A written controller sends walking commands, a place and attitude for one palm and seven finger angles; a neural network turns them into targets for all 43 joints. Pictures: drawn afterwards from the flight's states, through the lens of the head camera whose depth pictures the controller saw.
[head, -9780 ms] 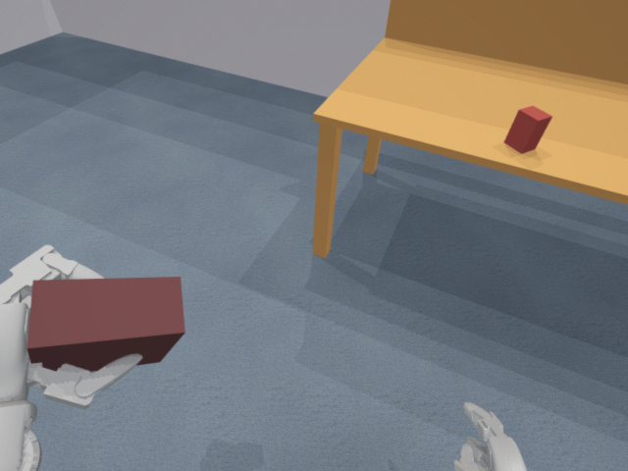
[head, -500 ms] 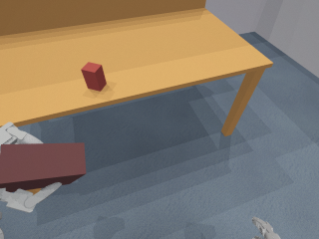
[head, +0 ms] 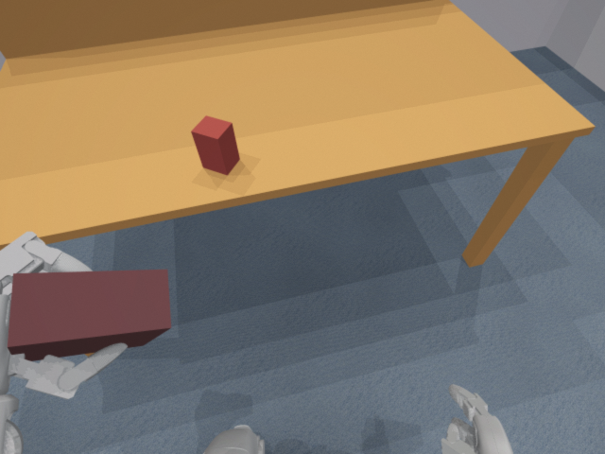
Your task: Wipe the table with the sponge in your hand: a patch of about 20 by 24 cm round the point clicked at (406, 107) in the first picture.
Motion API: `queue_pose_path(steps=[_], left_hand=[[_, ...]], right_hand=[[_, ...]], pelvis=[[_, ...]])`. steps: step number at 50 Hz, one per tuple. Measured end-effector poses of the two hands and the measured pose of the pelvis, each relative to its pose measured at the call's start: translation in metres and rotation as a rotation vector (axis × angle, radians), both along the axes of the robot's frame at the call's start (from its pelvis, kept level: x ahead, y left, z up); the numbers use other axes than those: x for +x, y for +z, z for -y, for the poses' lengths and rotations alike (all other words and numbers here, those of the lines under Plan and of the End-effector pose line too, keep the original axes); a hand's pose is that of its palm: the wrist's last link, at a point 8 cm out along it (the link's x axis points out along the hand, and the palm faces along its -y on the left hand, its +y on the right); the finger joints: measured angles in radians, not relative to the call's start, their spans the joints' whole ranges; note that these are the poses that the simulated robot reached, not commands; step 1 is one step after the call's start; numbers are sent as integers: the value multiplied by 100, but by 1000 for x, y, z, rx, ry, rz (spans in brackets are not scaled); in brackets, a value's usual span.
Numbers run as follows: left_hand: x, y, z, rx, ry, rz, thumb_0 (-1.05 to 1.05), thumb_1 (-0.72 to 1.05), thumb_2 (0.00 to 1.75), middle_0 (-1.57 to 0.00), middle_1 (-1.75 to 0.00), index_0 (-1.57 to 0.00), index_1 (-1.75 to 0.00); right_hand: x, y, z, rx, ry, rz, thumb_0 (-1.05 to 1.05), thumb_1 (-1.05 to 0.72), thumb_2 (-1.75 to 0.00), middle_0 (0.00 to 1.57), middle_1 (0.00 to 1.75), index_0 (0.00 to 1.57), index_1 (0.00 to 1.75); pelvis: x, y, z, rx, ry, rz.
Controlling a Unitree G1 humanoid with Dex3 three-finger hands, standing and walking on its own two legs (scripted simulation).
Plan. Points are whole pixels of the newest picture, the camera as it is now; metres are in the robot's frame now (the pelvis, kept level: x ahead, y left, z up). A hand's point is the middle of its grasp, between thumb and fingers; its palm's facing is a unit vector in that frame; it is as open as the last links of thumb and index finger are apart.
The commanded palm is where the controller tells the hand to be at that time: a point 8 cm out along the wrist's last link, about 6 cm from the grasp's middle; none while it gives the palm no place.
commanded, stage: take the last steps up to it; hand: left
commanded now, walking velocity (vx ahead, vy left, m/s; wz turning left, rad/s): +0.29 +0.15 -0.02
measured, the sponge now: (112, 314) +0.22 +0.21 +0.13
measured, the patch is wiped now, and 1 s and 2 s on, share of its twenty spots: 0.00 0.00 0.00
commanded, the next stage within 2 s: come to a stop and stand still in 0.64 s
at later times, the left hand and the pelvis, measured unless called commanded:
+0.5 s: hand (78, 215) +0.33 +0.27 +0.16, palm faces +0.37 -0.79 -0.49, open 9.9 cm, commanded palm +0.27 +0.32 +0.17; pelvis +0.10 +0.04 -0.01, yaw -1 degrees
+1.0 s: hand (48, 169) +0.38 +0.33 +0.17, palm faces +0.31 -0.85 -0.42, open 9.9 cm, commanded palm +0.33 +0.38 +0.17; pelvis +0.16 +0.11 -0.01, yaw -3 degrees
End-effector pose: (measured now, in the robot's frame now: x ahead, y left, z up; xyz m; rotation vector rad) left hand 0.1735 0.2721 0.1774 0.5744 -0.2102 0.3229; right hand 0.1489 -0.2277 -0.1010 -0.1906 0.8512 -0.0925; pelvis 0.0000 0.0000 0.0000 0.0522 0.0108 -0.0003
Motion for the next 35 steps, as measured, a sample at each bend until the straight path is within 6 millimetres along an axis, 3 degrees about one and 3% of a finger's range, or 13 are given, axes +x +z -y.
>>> queue_pose_path(steps=[5, 9, 16, 20, 23, 30, 35], left_hand=[[29, -4, -26, 7, -26, 67, 0, -47, 100, -75, -136, -75, -135], [59, -5, -41, 13, -48, 107, 0, -47, 100, -75, -136, -75, -135], [82, 12, -30, 30, -99, 89, 0, -47, 100, -75, -136, -75, -135], [91, 11, -26, 80, -79, 72, 0, -47, 100, -75, -136, -75, -135], [104, 3, -34, 34, -34, 50, 0, -47, 100, -75, -136, -75, -135], [132, -1, -50, -7, -25, 4, 0, -47, 100, -75, -136, -75, -135], [150, 3, -68, 8, -91, 58, 0, -47, 100, -75, -136, -75, -135]], right_hand=[[33, 2, -8, -73, -30, 67, 2, -90, -90, 20, 30, 20, 30], [54, 4, -25, -45, -72, 109, 2, -90, -90, 20, 30, 20, 30], [70, 4, -53, 45, -63, 123, 1, -90, -90, 20, 30, 20, 30], [78, -18, -53, 63, -51, 78, 1, -90, -90, 20, 30, 20, 30], [82, -25, -46, 51, -41, 4, 1, -90, -90, 20, 30, 20, 30], [103, -2, -35, -33, -54, -27, 2, -90, -90, 20, 30, 20, 30], [130, 14, -43, -111, -76, 34, 2, -90, -90, 20, 30, 20, 30]], pelvis=[[26, -16, -29, -21, -19, 8], [36, -19, -38, -19, -23, 19], [64, -11, -41, -36, -40, -8], [82, -20, -36, -34, -29, -5], [93, -17, -38, -25, -23, 4], [119, -1, -55, 3, -16, 1], [139, -7, -82, -9, -23, 11]])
